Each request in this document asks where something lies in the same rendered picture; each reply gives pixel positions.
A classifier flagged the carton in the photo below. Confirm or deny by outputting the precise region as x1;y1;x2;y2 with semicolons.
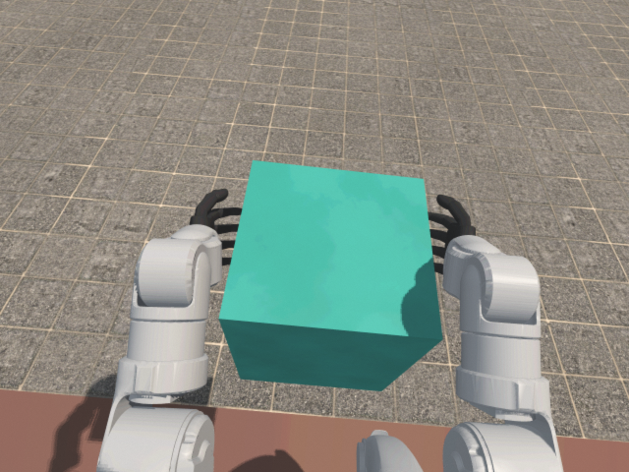
219;160;443;391

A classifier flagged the left robot forearm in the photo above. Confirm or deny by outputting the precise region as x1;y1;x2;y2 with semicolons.
96;224;222;472

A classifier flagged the robot left hand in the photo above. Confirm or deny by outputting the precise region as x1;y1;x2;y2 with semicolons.
190;189;242;266

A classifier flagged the left robot upper arm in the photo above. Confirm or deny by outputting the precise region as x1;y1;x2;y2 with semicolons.
98;406;214;472

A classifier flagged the right robot forearm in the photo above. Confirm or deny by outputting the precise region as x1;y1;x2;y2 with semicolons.
442;235;563;472

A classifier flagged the right robot upper arm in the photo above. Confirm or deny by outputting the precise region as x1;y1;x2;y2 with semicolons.
442;422;562;472

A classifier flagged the robot right hand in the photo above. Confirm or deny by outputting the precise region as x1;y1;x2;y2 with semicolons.
428;195;476;274

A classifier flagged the right robot thigh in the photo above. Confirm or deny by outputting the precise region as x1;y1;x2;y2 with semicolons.
357;435;424;472

